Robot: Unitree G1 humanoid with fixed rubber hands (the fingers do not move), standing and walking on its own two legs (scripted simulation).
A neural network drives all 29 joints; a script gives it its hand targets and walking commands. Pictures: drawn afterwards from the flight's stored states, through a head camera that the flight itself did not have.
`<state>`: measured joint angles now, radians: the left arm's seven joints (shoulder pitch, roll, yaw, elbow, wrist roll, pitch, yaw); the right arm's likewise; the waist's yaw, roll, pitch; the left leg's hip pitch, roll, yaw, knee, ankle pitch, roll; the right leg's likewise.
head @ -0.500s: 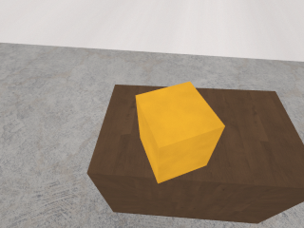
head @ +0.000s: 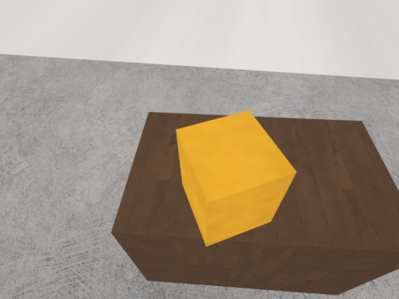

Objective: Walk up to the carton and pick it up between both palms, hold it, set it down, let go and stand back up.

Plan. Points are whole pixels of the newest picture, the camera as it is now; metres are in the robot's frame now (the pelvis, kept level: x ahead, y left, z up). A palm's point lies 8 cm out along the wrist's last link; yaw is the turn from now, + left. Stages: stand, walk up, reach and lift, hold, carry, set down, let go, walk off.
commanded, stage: stand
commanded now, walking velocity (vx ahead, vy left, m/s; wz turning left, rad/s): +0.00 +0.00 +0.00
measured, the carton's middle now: (227, 179) +0.41 -0.05 -0.07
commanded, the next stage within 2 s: none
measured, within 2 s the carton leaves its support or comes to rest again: neither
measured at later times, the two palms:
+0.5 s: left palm out of the picture +0.07 +0.28 -0.13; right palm out of the picture +0.08 -0.27 -0.12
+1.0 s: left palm out of the picture +0.07 +0.28 -0.13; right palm out of the picture +0.08 -0.27 -0.12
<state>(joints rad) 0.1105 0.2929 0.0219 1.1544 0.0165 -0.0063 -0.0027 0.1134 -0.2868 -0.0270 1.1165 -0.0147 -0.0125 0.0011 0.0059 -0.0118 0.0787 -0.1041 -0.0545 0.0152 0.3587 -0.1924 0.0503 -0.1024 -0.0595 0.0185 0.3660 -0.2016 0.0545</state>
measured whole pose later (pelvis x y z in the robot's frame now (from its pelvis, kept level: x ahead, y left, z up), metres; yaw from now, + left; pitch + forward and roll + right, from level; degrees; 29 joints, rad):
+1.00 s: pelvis +0.01 +0.00 +0.00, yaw +0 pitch -3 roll +0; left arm 0.12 0.30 0.01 1.14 0.01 0.00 0.00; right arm 0.11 -0.29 -0.02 1.14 -0.01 -0.02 0.00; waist 0.01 -0.02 0.07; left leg -0.08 -0.06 0.02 0.33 -0.20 0.06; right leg -0.09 -0.07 0.02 0.35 -0.21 0.06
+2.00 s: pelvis +0.02 +0.00 +0.00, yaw +0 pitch -3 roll +0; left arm 0.12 0.30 0.00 1.13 0.01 0.00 0.00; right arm 0.10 -0.29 -0.02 1.15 -0.01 -0.02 0.00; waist 0.01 -0.02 0.07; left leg -0.07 -0.07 0.02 0.32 -0.20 0.06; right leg -0.08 -0.07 0.02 0.35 -0.22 0.06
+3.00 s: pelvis +0.02 +0.00 +0.00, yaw +0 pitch -3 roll +1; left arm 0.12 0.30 0.00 1.13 0.01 0.00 0.00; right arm 0.10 -0.29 -0.02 1.15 -0.01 -0.02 0.00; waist 0.01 -0.02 0.08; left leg -0.07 -0.06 0.02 0.31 -0.20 0.05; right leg -0.08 -0.07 0.02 0.34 -0.22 0.06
